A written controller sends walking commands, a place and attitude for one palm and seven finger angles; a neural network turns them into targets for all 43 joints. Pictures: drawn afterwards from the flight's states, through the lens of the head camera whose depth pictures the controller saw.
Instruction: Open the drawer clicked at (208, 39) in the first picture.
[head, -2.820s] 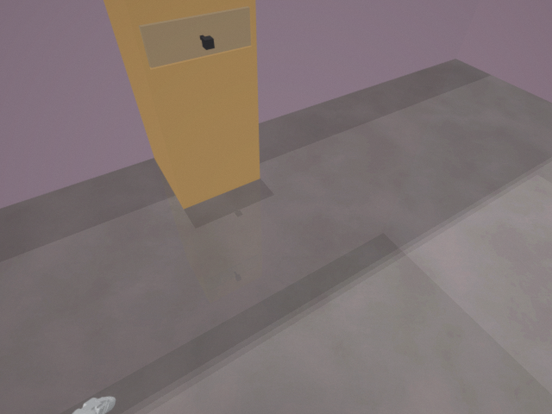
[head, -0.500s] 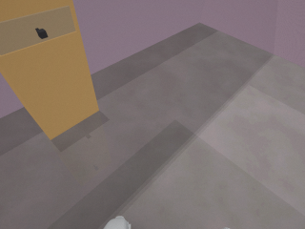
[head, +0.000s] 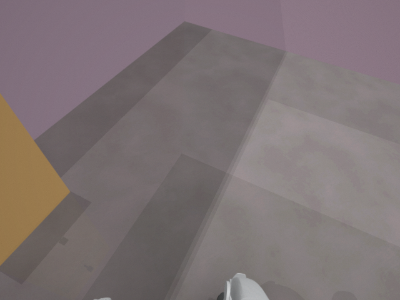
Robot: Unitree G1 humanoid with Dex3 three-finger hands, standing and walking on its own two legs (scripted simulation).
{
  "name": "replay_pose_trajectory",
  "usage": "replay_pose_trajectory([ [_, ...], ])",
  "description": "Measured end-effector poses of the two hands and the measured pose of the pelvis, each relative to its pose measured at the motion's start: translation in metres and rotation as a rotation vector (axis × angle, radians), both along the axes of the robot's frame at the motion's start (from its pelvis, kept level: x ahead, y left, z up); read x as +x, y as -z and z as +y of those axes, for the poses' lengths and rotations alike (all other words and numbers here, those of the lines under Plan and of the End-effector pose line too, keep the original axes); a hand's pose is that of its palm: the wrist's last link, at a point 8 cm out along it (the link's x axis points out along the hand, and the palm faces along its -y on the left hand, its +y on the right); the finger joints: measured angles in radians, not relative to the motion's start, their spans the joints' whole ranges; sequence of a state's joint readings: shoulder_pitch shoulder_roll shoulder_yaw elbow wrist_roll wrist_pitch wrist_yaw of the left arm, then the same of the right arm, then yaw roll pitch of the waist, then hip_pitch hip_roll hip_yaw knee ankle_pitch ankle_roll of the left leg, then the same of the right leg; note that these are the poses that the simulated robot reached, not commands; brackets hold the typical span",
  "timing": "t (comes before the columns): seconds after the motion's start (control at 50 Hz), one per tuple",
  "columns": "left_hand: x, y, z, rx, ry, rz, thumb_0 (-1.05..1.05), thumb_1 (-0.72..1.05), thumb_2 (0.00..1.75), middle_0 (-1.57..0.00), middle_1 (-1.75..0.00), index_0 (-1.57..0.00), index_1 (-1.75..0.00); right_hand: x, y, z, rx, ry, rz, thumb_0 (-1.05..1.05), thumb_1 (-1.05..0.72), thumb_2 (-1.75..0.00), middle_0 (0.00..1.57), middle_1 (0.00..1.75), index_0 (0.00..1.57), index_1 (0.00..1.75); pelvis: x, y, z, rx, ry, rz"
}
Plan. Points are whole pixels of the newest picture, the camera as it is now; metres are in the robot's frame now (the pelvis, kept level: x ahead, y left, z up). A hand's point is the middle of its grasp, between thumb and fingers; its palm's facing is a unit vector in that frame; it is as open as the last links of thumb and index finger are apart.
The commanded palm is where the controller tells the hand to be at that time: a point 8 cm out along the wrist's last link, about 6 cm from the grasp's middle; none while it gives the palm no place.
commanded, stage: walk to a spot facing it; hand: left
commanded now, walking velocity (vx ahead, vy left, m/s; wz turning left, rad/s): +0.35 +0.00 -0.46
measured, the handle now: out of the picture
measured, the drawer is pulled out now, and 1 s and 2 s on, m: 0.00 0.00 0.00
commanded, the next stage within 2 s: turn to face it in 0.60 s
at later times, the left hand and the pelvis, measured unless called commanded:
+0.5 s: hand (128, 246) +0.27 +0.18 -0.17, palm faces -0.10 -0.97 -0.22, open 7.3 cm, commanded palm none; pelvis +0.24 -0.02 +0.00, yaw -11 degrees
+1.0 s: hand (165, 153) +0.56 +0.11 -0.16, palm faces -0.27 -0.94 -0.22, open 7.3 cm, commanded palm none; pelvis +0.39 -0.03 -0.01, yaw -15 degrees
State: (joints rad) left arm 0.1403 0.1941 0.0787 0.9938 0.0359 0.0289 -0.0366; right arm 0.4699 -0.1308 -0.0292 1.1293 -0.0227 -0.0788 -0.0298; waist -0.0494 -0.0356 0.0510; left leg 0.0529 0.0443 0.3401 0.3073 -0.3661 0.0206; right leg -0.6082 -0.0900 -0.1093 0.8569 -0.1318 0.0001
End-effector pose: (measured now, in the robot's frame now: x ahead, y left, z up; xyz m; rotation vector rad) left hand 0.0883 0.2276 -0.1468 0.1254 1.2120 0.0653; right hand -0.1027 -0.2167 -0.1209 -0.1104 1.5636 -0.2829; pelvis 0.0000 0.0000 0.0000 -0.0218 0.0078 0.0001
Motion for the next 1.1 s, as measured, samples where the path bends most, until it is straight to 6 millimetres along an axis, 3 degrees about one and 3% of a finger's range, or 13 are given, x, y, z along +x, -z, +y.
replay_pose_trajectory([
  [0.1, 0.092, 0.009, -0.031, -0.012, 0.098, -0.045, 0.00, 0.91, 0.90, -0.19, -0.30, -0.20, -0.29, 0.008, 0.012, 0.019, 0.067, 0.102, 0.112, 0.00, -0.91, -0.90, 0.20, 0.30, 0.20, 0.30, 0.056, 0.015, -0.011, -0.005, 0.047, 0.004],
  [0.18, 0.142, 0.017, -0.048, -0.001, 0.108, -0.102, 0.00, 0.91, 0.90, -0.20, -0.30, -0.20, -0.29, 0.050, 0.029, 0.014, 0.107, 0.143, 0.135, 0.00, -0.90, -0.90, 0.20, 0.30, 0.21, 0.30, 0.102, 0.028, -0.027, 0.008, 0.089, -0.008],
  [0.24, 0.152, 0.011, -0.047, 0.018, 0.090, -0.068, 0.00, 0.91, 0.90, -0.20, -0.30, -0.20, -0.30, 0.117, 0.033, -0.003, 0.087, 0.129, 0.018, 0.01, -0.90, -0.90, 0.20, 0.30, 0.21, 0.30, 0.128, 0.020, -0.032, 0.004, 0.107, -0.025],
  [0.32, 0.159, -0.004, -0.030, 0.087, 0.080, -0.008, -0.01, 0.94, 0.89, -0.20, -0.30, -0.21, -0.30, 0.228, 0.029, -0.028, 0.046, 0.080, -0.211, 0.01, -0.90, -0.90, 0.20, 0.30, 0.20, 0.30, 0.161, 0.007, -0.033, 0.009, 0.138, -0.019],
  [0.4, 0.167, -0.013, -0.016, 0.112, 0.086, 0.066, -0.01, 0.93, 0.90, -0.20, -0.30, -0.21, -0.30, 0.314, 0.018, -0.053, -0.016, 0.043, -0.356, 0.02, -0.95, -0.90, 0.20, 0.30, 0.20, 0.30, 0.196, 0.001, -0.026, 0.013, 0.161, -0.006],
  [0.54, 0.190, -0.002, 0.000, 0.081, 0.052, 0.173, 0.00, 0.92, 0.90, -0.20, -0.30, -0.20, -0.30, 0.433, 0.004, -0.052, -0.048, -0.042, -0.458, 0.01, -0.93, -0.90, 0.19, 0.30, 0.20, 0.29, 0.265, 0.004, -0.009, 0.007, 0.201, 0.004],
  [0.62, 0.217, 0.016, 0.012, 0.054, 0.060, 0.244, 0.00, 0.91, 0.90, -0.20, -0.30, -0.20, -0.30, 0.484, 0.005, -0.037, -0.080, -0.050, -0.506, 0.00, -0.92, -0.90, 0.20, 0.30, 0.20, 0.29, 0.306, 0.016, 0.004, 0.012, 0.250, -0.002],
  [0.66, 0.241, 0.018, 0.015, 0.054, 0.100, 0.257, 0.00, 0.91, 0.90, -0.20, -0.30, -0.20, -0.30, 0.491, 0.002, -0.030, -0.084, -0.023, -0.521, 0.00, -0.91, -0.90, 0.20, 0.30, 0.20, 0.30, 0.320, 0.014, 0.007, 0.013, 0.293, -0.014],
  [0.72, 0.292, 0.014, 0.014, 0.056, 0.173, 0.225, 0.00, 0.91, 0.90, -0.20, -0.30, -0.20, -0.29, 0.482, -0.002, -0.021, -0.087, 0.054, -0.501, 0.00, -0.91, -0.90, 0.20, 0.30, 0.21, 0.30, 0.337, 0.008, 0.007, 0.005, 0.337, -0.022],
  [0.84, 0.403, -0.004, -0.011, 0.065, 0.266, 0.036, 0.00, 0.91, 0.90, -0.19, -0.30, -0.20, -0.29, 0.436, 0.001, -0.023, -0.101, 0.190, -0.343, -0.03, -0.95, -0.90, 0.20, 0.30, 0.21, 0.30, 0.364, -0.002, 0.002, 0.001, 0.338, -0.011],
  [0.92, 0.454, -0.014, -0.041, 0.067, 0.288, -0.083, 0.00, 0.91, 0.90, -0.19, -0.30, -0.20, -0.29, 0.404, 0.015, -0.024, -0.044, 0.220, -0.198, -0.02, -0.94, -0.90, 0.20, 0.30, 0.21, 0.30, 0.378, 0.001, -0.012, 0.020, 0.297, -0.008],
  [1.0, 0.477, -0.019, -0.070, 0.071, 0.285, -0.153, 0.00, 0.91, 0.90, -0.19, -0.30, -0.20, -0.29, 0.388, 0.035, -0.025, 0.032, 0.239, -0.094, -0.01, -0.92, -0.90, 0.20, 0.30, 0.20, 0.30, 0.390, 0.009, -0.029, 0.030, 0.261, -0.009],
  [1.1, 0.468, -0.026, -0.077, 0.065, 0.231, -0.143, 0.00, 0.91, 0.90, -0.20, -0.30, -0.21, -0.30, 0.412, 0.036, -0.030, 0.075, 0.195, -0.076, 0.00, -0.91, -0.90, 0.20, 0.30, 0.20, 0.29, 0.397, 0.003, -0.034, 0.040, 0.194, -0.013],
])
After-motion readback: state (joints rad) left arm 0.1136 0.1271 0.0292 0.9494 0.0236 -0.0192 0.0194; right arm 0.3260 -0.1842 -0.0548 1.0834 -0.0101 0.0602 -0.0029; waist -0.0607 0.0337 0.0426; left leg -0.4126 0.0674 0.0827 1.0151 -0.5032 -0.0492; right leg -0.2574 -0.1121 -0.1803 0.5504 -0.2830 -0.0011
